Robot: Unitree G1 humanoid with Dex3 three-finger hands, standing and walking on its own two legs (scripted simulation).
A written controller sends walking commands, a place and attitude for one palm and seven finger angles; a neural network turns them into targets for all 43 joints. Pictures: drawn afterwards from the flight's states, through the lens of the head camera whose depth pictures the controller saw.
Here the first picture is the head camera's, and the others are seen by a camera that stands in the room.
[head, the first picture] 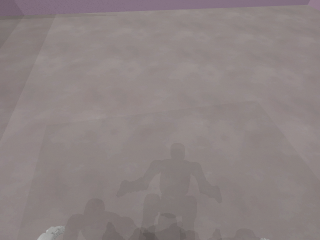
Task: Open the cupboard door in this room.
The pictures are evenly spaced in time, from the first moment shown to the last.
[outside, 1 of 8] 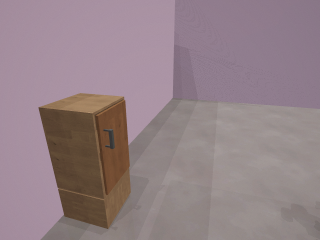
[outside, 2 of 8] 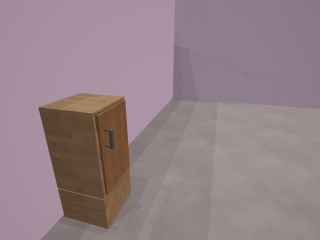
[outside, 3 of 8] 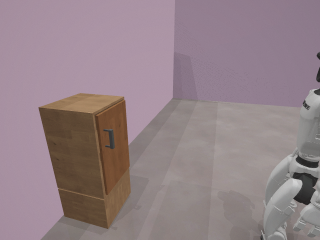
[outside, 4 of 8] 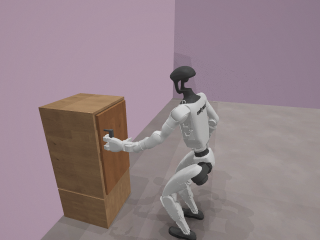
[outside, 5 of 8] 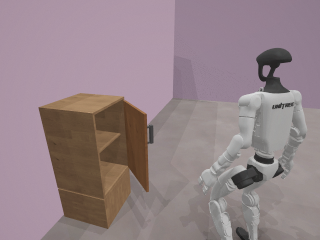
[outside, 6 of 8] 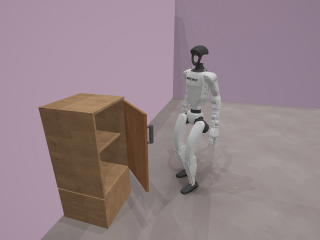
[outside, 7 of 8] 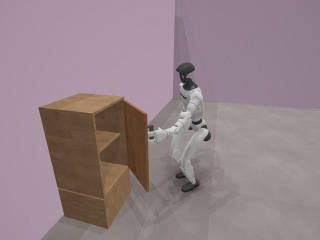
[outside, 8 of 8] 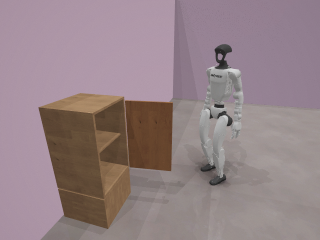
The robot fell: no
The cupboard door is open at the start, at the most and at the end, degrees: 0 100 98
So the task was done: yes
